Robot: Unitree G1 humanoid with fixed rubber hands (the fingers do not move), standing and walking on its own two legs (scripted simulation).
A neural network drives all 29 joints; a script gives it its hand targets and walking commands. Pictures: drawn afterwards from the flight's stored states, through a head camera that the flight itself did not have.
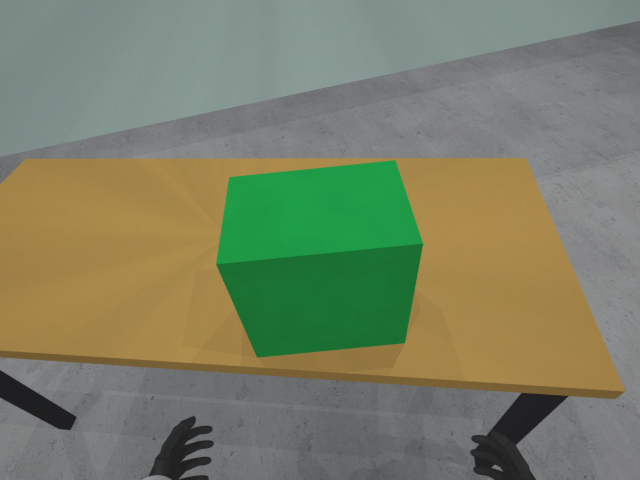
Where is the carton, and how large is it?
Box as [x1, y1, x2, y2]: [216, 160, 422, 357]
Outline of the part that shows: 394,160 229,177 216,264 257,357 404,342 422,242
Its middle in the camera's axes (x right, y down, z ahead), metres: +0.00 +0.04 +0.62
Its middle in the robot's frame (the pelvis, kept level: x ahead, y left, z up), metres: +0.44 +0.04 +0.00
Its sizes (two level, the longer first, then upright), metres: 0.252 0.170 0.253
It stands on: a table, 0.65 m high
